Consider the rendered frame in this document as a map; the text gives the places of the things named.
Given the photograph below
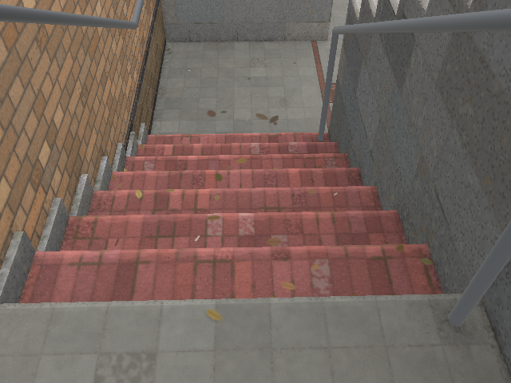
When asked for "stairs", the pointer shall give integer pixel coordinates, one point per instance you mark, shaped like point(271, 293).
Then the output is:
point(237, 215)

